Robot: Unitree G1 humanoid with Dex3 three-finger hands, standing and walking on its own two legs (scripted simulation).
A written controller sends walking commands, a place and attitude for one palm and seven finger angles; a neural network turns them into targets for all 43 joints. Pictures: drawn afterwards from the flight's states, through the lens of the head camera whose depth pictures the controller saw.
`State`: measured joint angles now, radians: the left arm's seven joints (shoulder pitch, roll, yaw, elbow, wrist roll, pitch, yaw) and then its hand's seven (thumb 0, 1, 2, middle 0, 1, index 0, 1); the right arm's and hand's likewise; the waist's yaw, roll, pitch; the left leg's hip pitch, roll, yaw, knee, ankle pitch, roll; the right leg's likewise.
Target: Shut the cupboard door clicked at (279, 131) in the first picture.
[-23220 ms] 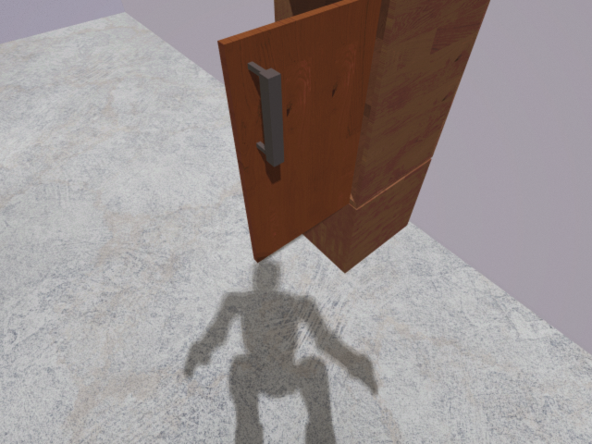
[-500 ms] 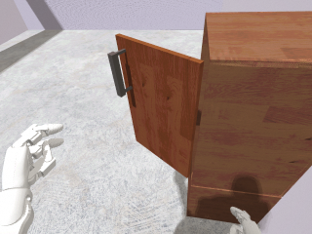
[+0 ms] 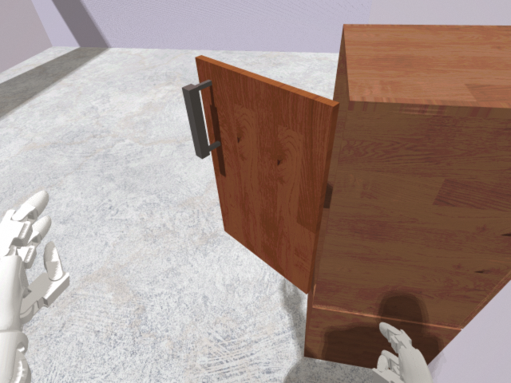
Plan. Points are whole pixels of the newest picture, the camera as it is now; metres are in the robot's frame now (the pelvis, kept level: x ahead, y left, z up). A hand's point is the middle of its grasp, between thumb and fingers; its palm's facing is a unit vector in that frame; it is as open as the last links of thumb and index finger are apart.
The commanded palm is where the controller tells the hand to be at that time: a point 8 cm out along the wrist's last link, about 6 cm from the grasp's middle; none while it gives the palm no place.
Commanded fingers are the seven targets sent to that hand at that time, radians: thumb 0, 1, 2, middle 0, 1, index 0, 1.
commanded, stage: step back with the hand held close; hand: left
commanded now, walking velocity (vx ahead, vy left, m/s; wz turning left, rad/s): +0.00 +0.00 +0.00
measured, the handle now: (204, 120) +0.64 +0.20 +0.11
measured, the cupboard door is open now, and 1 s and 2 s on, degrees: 57 57 57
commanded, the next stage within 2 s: stop stepping back and stand still in 1.44 s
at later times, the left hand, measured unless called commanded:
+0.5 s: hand (47, 277) +0.19 +0.28 +0.15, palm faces +0.34 -0.80 -0.48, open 7.4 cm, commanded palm +0.13 +0.32 +0.17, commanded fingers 0.00 0.90 0.90 -0.20 -0.30 -0.20 -0.30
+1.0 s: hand out of the picture +0.08 +0.31 +0.16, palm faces +0.49 -0.75 -0.43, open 7.4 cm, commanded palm +0.02 +0.34 +0.17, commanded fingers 0.00 0.90 0.90 -0.20 -0.30 -0.20 -0.30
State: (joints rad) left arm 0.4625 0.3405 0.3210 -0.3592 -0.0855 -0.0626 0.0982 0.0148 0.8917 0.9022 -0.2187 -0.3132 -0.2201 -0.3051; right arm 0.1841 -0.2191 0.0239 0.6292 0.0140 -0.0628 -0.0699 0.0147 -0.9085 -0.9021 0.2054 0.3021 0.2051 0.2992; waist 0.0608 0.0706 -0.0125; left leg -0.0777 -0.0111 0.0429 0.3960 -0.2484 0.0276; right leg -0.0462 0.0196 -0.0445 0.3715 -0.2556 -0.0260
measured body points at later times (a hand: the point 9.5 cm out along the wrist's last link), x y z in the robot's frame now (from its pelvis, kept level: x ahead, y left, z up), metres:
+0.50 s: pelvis -0.02 +0.03 -0.01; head -0.03 +0.02 +0.44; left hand +0.16 +0.32 +0.18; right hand +0.14 -0.23 -0.08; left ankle -0.02 +0.10 -0.74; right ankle -0.03 -0.10 -0.74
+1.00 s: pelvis -0.11 +0.04 -0.03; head -0.11 +0.05 +0.42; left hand +0.05 +0.35 +0.18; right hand +0.06 -0.19 -0.10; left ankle -0.02 +0.10 -0.74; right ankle -0.05 -0.10 -0.74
